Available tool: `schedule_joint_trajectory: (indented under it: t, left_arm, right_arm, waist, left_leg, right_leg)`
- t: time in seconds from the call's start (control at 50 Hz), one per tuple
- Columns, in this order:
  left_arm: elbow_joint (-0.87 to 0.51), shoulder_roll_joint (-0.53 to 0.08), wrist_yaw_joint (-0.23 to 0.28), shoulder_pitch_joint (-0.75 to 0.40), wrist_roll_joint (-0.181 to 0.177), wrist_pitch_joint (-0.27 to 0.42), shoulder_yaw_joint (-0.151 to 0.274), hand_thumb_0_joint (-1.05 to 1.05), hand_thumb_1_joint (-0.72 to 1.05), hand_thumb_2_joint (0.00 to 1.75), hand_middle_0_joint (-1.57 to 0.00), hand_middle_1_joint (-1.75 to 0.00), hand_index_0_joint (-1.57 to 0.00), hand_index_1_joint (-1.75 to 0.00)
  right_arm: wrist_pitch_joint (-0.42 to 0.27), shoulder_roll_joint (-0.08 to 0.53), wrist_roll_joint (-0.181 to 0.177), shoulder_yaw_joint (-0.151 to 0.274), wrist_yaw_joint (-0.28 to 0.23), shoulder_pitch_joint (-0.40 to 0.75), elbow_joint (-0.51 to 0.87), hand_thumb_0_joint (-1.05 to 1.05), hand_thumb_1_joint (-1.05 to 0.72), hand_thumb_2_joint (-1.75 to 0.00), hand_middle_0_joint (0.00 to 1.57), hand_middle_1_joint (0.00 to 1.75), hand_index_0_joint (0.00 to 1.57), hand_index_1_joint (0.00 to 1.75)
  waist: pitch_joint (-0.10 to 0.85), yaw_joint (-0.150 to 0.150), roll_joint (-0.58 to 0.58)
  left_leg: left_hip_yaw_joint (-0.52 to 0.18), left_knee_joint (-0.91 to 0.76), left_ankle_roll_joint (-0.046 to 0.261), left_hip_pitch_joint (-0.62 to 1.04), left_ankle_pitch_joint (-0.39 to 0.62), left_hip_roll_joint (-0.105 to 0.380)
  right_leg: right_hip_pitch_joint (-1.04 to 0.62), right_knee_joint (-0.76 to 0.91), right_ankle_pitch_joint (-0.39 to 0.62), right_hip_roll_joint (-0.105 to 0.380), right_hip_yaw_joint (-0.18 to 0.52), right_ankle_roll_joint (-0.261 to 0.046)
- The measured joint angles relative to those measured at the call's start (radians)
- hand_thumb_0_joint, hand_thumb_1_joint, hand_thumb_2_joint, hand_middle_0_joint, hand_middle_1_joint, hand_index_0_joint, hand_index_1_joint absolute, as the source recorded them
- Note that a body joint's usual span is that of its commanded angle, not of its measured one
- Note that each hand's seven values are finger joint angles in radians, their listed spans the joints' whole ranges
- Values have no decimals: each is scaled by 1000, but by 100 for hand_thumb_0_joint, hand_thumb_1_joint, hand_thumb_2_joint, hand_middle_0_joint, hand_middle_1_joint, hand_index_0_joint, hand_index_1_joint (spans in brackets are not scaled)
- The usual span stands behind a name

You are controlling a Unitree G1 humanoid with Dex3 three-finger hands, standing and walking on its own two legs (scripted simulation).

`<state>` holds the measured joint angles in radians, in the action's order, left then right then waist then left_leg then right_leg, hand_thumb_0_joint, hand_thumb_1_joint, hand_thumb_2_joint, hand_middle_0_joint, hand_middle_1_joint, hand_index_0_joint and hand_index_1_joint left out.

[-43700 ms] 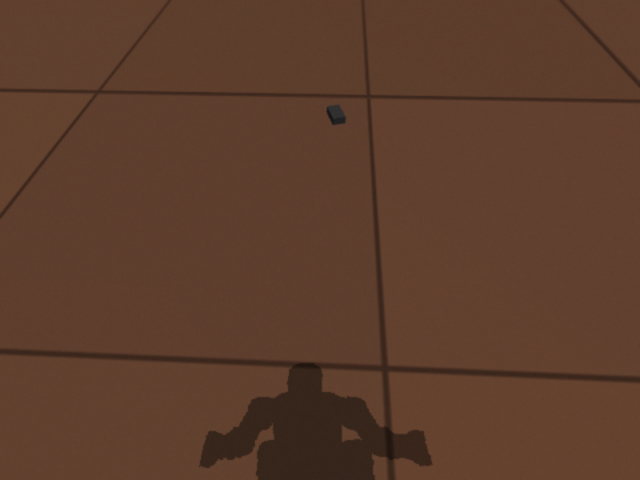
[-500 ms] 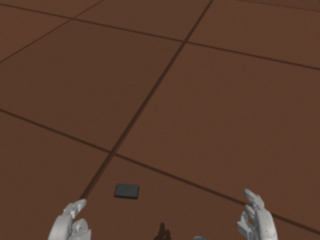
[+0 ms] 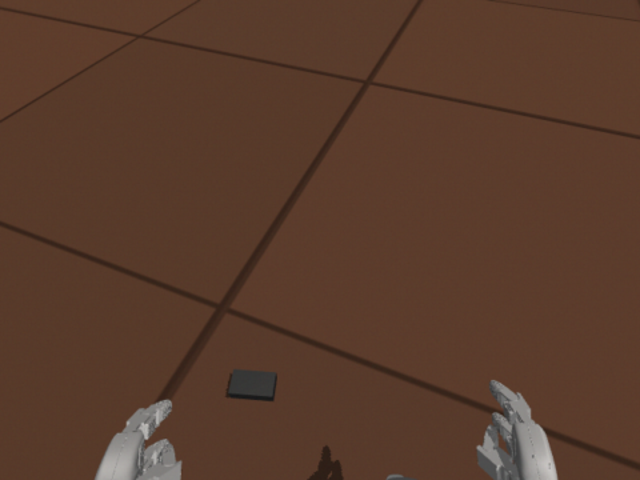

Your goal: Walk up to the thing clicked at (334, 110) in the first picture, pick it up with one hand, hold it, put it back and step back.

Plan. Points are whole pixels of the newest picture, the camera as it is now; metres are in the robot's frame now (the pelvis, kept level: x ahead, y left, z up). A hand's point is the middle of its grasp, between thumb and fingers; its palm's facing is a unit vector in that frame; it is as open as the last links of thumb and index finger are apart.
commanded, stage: home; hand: left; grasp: from above
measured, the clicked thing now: (253, 385) +0.50 +0.19 -0.69
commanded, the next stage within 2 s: stand in 0.46 s
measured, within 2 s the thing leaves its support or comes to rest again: neither
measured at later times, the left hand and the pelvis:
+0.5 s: hand (177, 474) +0.16 +0.18 -0.05, palm faces +0.05 -0.98 -0.20, open 7.4 cm; pelvis +0.00 +0.00 +0.00, yaw +0 degrees
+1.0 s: hand out of the picture +0.07 +0.24 -0.11, palm faces +0.05 -0.94 -0.33, open 7.4 cm; pelvis +0.00 +0.00 +0.04, yaw +0 degrees
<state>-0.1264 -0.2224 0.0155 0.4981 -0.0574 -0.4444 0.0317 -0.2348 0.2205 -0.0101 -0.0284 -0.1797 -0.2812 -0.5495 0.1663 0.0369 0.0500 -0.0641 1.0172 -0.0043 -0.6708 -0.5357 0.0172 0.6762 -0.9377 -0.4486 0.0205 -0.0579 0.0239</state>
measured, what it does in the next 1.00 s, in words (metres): stands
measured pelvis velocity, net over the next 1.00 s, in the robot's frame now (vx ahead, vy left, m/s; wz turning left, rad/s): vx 0.00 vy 0.00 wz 0.00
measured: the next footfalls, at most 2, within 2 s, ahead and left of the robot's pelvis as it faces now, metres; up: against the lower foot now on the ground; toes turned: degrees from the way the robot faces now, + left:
none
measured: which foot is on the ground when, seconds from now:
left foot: down 0.00-1.00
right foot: down 0.00-1.00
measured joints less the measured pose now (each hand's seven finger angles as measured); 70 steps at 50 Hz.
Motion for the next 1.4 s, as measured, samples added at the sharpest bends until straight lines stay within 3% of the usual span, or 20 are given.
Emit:
schedule_joint_trajectory:
  t: [0.56, 0.62, 0.66, 0.78, 0.9, 1.04, 1.4]
  left_arm:
    - [-7, -2, 2, 3, 0, -5, -2, 2, 90, 90, -20, -30, -20, -30]
    - [233, -23, 12, -128, 69, 177, -26, 1, 90, 90, -20, -30, -20, -30]
    - [404, -35, 14, -208, 94, 255, -24, 1, 90, 90, -21, -30, -21, -30]
    - [698, -67, 11, -273, 102, 357, 4, 1, 90, 90, -20, -30, -21, -30]
    - [897, -67, 14, -269, 99, 397, 20, 1, 90, 90, -20, -30, -20, -30]
    - [1052, -51, 16, -273, 88, 417, 16, 1, 90, 90, -20, -30, -20, -30]
    - [1233, -54, 10, -322, 85, 436, 8, 1, 90, 90, -21, -30, -21, -30]
  right_arm:
    - [7, 2, -2, 2, 3, -3, 10, 1, -90, -90, 21, 30, 21, 30]
    - [68, 18, 83, 16, 56, 59, -93, 1, -90, -90, 21, 30, 21, 30]
    - [127, 39, 107, 11, 100, 91, -159, 1, -90, -90, 21, 30, 21, 30]
    - [187, 61, 74, 53, 160, 94, -258, 1, -90, -90, 21, 30, 21, 30]
    - [211, 74, 68, 78, 162, 72, -340, 1, -90, -90, 21, 30, 21, 30]
    - [223, 64, 55, 73, 153, 72, -418, 1, -91, -90, 21, 30, 21, 30]
    - [235, 66, 39, 66, 158, 112, -535, 1, -90, -90, 21, 30, 21, 30]
  waist:
    - [1, -1, -2]
    - [-96, -36, -31]
    - [-133, -51, -46]
    - [-187, -60, -65]
    - [-200, -59, -54]
    - [-213, -60, -44]
    - [-225, -59, -34]
  left_leg:
    - [-1, 7, -1, -6, 0, 1]
    - [22, -40, 6, 92, 23, -11]
    - [32, -85, 9, 142, 46, -21]
    - [45, -201, 13, 255, 99, -38]
    - [41, -289, 17, 344, 132, -38]
    - [37, -408, 17, 443, 187, -41]
    - [30, -613, 5, 569, 308, -34]
  right_leg:
    - [5, -5, 2, -2, 0, -1]
    - [-75, 13, 11, 10, 22, -5]
    - [-115, 38, 24, 20, 31, -5]
    - [-213, 122, 60, 38, 43, 3]
    - [-307, 217, 96, 37, 37, 9]
    - [-409, 336, 148, 40, 30, 12]
    - [-532, 526, 258, 33, 20, 4]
